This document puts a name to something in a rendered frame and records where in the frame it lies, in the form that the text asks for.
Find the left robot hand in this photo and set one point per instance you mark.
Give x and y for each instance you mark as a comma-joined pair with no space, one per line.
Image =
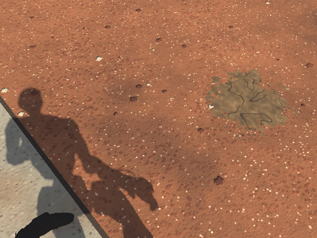
44,223

